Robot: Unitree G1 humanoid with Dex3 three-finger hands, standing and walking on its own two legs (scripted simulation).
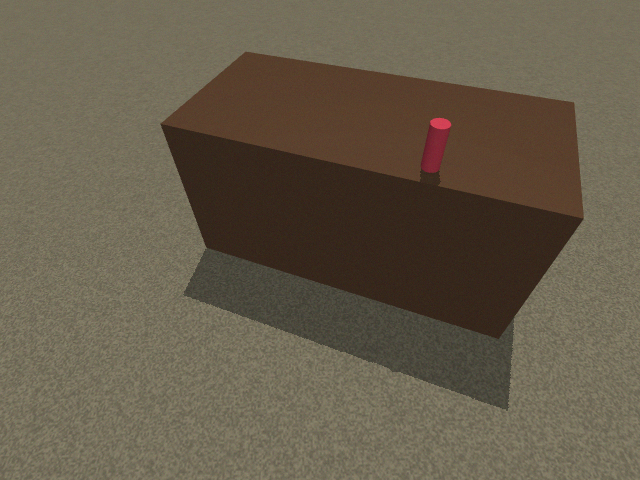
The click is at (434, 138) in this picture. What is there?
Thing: slim round
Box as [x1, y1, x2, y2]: [421, 118, 450, 172]
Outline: 443,118 434,118 430,121 421,161 421,168 428,172 434,172 439,168 450,127 450,122
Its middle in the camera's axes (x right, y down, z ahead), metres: +0.30 -0.23 +0.98
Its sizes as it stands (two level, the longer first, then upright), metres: 0.050 0.050 0.132
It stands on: a support 0.60 m high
